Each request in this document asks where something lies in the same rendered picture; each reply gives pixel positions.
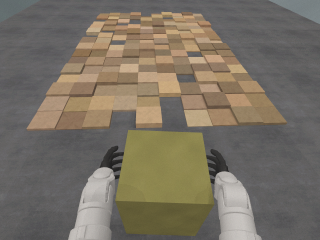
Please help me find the robot left hand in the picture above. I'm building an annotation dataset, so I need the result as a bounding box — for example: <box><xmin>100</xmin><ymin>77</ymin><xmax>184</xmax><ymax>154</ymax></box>
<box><xmin>99</xmin><ymin>146</ymin><xmax>124</xmax><ymax>180</ymax></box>

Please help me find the robot right forearm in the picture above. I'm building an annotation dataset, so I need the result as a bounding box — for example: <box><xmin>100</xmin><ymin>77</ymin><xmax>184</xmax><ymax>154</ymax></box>
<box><xmin>214</xmin><ymin>171</ymin><xmax>262</xmax><ymax>240</ymax></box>

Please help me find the carton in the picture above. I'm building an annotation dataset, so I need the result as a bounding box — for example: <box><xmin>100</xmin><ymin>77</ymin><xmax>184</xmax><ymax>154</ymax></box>
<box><xmin>115</xmin><ymin>130</ymin><xmax>215</xmax><ymax>236</ymax></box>

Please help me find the robot right hand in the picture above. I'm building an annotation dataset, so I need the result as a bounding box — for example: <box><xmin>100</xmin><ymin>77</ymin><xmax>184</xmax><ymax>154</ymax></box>
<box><xmin>206</xmin><ymin>149</ymin><xmax>229</xmax><ymax>184</ymax></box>

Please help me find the robot left forearm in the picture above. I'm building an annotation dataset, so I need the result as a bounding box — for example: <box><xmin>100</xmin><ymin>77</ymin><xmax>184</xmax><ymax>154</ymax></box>
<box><xmin>68</xmin><ymin>167</ymin><xmax>115</xmax><ymax>240</ymax></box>

